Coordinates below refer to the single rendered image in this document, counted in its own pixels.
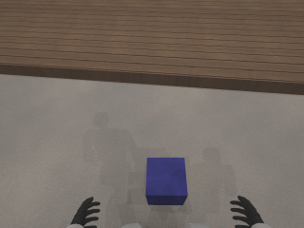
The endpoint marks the carton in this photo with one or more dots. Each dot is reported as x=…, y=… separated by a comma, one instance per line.
x=166, y=182

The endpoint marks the robot left hand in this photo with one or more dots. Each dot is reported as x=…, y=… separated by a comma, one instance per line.
x=82, y=213

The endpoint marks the robot right hand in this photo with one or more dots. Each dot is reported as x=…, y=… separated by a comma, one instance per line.
x=253, y=217

